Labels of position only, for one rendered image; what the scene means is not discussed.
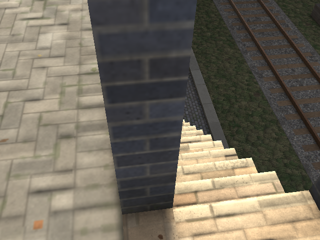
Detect stairs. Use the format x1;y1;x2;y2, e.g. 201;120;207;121
172;119;285;208

